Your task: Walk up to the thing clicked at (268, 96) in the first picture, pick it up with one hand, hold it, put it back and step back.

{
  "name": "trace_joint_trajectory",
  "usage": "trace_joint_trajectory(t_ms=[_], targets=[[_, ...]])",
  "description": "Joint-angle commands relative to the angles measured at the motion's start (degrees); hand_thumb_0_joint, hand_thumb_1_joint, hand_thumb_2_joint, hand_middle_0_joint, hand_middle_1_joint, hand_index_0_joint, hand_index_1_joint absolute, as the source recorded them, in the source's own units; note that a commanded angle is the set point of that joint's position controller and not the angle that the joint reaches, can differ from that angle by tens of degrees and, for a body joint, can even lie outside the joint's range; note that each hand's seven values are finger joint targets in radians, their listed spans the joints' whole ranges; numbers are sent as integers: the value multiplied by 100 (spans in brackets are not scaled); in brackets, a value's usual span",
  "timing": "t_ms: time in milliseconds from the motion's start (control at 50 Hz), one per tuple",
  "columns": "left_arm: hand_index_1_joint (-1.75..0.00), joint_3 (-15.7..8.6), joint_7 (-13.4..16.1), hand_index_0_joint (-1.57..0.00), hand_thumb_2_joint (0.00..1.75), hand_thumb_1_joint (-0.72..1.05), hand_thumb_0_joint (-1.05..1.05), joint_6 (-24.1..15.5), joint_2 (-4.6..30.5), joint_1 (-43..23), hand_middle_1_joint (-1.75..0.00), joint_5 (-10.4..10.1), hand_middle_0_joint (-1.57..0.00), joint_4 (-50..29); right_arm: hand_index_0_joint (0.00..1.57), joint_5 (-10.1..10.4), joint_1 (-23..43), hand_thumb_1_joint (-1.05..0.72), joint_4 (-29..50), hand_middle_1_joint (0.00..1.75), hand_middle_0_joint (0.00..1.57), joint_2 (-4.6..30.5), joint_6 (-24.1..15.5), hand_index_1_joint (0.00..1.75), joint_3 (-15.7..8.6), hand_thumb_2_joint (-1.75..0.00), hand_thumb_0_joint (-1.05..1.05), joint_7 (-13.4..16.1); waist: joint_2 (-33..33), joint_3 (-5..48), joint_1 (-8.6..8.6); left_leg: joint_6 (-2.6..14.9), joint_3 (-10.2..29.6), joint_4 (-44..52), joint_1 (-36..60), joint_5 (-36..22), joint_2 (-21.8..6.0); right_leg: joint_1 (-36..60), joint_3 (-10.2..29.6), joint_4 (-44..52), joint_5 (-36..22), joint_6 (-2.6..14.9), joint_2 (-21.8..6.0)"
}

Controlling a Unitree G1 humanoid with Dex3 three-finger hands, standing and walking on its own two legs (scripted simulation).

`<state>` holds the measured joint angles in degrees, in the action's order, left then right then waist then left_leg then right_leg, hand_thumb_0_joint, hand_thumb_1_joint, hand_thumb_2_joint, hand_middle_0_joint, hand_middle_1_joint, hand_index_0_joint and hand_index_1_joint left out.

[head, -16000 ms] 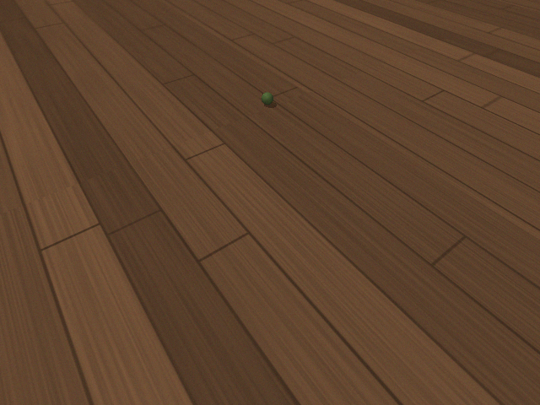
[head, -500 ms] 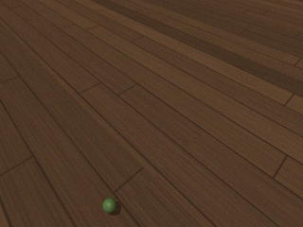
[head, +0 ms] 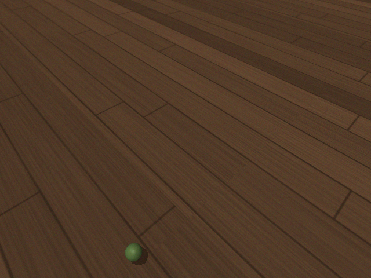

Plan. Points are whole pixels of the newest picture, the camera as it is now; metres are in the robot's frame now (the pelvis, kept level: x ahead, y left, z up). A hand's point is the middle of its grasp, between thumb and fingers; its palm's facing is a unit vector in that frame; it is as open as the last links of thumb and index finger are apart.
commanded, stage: stand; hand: left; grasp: from above
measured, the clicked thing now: (133, 251) +0.42 +0.26 -0.74
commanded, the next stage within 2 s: rise first in 0.74 s
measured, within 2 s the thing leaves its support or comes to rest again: neither
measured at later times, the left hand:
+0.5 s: hand out of the picture +0.07 +0.25 -0.16, palm faces -0.03 -0.94 -0.34, open 7.4 cm
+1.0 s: hand out of the picture +0.12 +0.25 -0.16, palm faces +0.03 -0.95 -0.32, open 8.1 cm
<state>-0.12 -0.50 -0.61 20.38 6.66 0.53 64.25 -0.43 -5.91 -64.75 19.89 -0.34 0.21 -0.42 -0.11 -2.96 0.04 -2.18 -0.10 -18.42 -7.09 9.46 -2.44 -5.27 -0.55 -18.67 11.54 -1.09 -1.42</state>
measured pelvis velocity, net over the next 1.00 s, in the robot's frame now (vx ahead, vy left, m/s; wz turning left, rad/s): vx -0.01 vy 0.00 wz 0.01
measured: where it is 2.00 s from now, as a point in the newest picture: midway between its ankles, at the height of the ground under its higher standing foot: outside the picture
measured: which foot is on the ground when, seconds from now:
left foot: down 0.00-1.00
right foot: down 0.00-1.00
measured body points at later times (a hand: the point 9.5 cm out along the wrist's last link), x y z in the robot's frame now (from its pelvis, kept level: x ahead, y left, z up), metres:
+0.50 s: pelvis +0.00 +0.00 +0.00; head +0.01 +0.00 +0.45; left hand +0.07 +0.30 -0.13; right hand +0.08 -0.30 -0.13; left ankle +0.01 +0.14 -0.75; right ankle -0.01 -0.13 -0.75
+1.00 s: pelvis -0.01 +0.00 -0.01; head +0.03 +0.00 +0.44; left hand +0.12 +0.30 -0.14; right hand +0.08 -0.28 -0.14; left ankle +0.01 +0.14 -0.75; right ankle -0.01 -0.13 -0.75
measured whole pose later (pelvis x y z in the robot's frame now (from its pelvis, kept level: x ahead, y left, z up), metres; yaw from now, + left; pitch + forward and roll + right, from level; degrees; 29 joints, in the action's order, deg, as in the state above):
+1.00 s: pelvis -0.01 +0.00 -0.01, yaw +1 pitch +2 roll +0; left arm -5.5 -0.6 -1.9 18.6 0.0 1.6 61.4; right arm 2.3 -10.5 -51.1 17.2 -2.4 -0.5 1.8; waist 0.1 -3.3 -0.5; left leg -1.8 0.7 -27.5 -17.8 12.1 -2.2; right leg -15.5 -1.0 -27.2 14.2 -1.2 -1.7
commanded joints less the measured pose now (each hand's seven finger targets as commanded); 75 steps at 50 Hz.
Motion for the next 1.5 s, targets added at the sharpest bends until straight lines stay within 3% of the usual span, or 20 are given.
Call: trace_joint_trajectory(t_ms=[0,380,500,660,800,820,840,860,880,900,920,940,980,1000,1040,1100,1180,1260,1340,1480], targets=[[-30,-203,84,-20,90,90,0,-107,1228,-182,-30,5,-20,-357,20,-7,224,-90,318,30,20,1280,-111,30,-248,-90,0,68,67,495,-7,277,403,196,240,-857,-538,-70,431,306,-867,205,-616],[-30,-209,104,-20,90,90,0,-127,1265,-134,-30,5,-20,-368,20,9,211,-90,345,30,20,1249,-95,30,-247,-90,0,65,-12,497,-26,281,376,110,316,-964,-540,-25,439,295,-1110,200,-625],[-30,-222,101,-20,90,90,0,-100,1279,-166,-30,-3,-20,-383,20,-9,148,-90,336,30,20,1236,-95,30,-242,-90,0,68,35,346,-32,246,381,221,162,-742,-524,-105,450,330,-780,216,-599],[-30,-219,93,-20,90,90,0,-103,1254,-145,-30,13,-20,-376,20,3,224,-90,363,30,20,1261,-115,30,-245,-90,0,74,70,476,0,293,390,171,291,-918,-559,-44,440,282,-929,212,-608],[-30,-222,91,-20,90,90,0,-92,1266,-106,-30,3,-20,-344,20,-5,153,-90,334,30,20,1243,-96,30,-244,-90,0,65,-15,235,-20,282,403,297,128,-458,-506,-178,443,381,-525,188,-577],[-38,-236,86,-18,92,82,0,-94,1286,-134,-38,8,-18,-361,20,-16,112,-94,345,30,20,1247,-105,30,-251,-92,0,66,-4,330,-30,289,387,271,156,-456,-520,-125,477,355,-536,208,-607],[-46,-185,158,-18,98,74,0,-649,187,-2144,-46,-250,-22,-2371,20,375,103,-100,2004,30,20,253,-407,30,-13,-93,0,171,358,-66,-664,245,-351,-145,-588,375,295,-1358,18,8,-104,141,81],[-54,-340,188,-19,96,66,0,-601,542,-2631,-54,-228,-23,-2001,20,386,-198,-97,1677,30,20,427,-411,30,-48,-92,0,235,76,240,-476,261,-306,-234,-515,385,290,-1054,-71,-28,-3,117,85],[-62,-743,231,-18,95,58,0,-368,1116,-1693,-61,-89,-21,-1013,20,364,-368,-95,1605,30,20,632,-358,30,-138,-92,0,277,-159,181,-376,280,-274,-330,-693,447,290,-1087,-143,-85,175,145,122],[-70,-835,159,-18,93,50,0,-274,1100,-1197,-69,-43,-19,-616,20,356,-444,-94,1716,30,20,621,-305,30,-220,-91,0,266,-188,154,-207,272,-292,-505,-882,299,276,-1155,-171,-252,124,156,146],[-78,-830,85,-16,90,42,0,-277,1191,-1494,-77,99,-16,-773,20,296,-530,-93,1832,30,20,619,-313,30,-305,-91,0,286,-262,528,-230,299,-282,-710,-900,168,284,-1190,-141,-420,-10,147,137],[-84,-1012,49,-17,89,34,0,-330,1457,-1546,-85,199,-15,-902,20,288,-628,-91,1897,30,20,614,-357,30,-394,-90,0,326,-102,905,-134,279,-248,-798,-876,-64,292,-1125,-125,-602,-270,148,114],[-94,-1010,-116,-14,90,19,0,-237,1260,-1066,-98,554,-10,-416,20,187,-767,-93,2075,30,20,579,-408,30,-490,-91,0,292,-172,1215,-158,262,-186,-1274,-1177,-261,306,-1370,-140,-1057,-500,154,136],[-97,-1167,-155,-13,91,11,0,-198,1315,-761,-101,743,-9,-329,20,131,-806,-93,2185,30,20,560,-416,30,-552,-91,0,257,-83,1427,35,246,-183,-1441,-1347,-368,343,-1345,-137,-1244,-532,179,125],[-103,-1280,-137,-9,94,-5,0,-152,1286,-515,-107,859,-5,-829,20,136,-796,-92,2493,30,20,496,-413,30,-611,-91,0,217,328,1905,233,187,-193,-1567,-1302,-496,375,-1358,-126,-1468,-536,217,150],[-108,-1120,17,-8,96,-28,0,187,910,-404,-111,923,-5,-1203,20,171,-658,-92,2845,30,20,419,-413,30,-573,-91,0,192,343,1521,118,147,-138,-1614,-1610,-154,326,-1819,-176,-1533,-122,215,187],[-107,-1065,109,-8,98,-50,0,544,872,-550,-108,995,-7,-1776,20,189,-545,-92,3215,30,20,406,-483,30,-596,-91,0,149,145,1395,-18,150,-58,-1937,-2036,311,213,-2354,-238,-1887,412,205,238],[-107,-1181,136,-6,99,-54,0,571,933,-600,-107,1081,-6,-2317,20,148,-651,-88,3346,30,20,351,-655,30,-622,-90,0,139,90,1549,-55,182,-36,-2527,-2510,490,207,-2868,-212,-2435,551,170,214],[-108,-1268,139,-5,99,-55,0,502,978,-173,-108,1272,-6,-3160,20,113,-742,-88,3488,30,20,286,-799,30,-621,-90,0,194,385,2147,-71,182,-23,-3025,-2526,78,161,-3138,-139,-2977,181,183,178],[-108,-1252,171,-5,100,-55,0,772,847,479,-107,1459,-6,-3907,20,86,-679,-90,3714,30,20,239,-903,30,-622,-90,0,228,438,2202,-113,210,24,-3491,-2975,174,118,-3565,-125,-3373,253,172,170]])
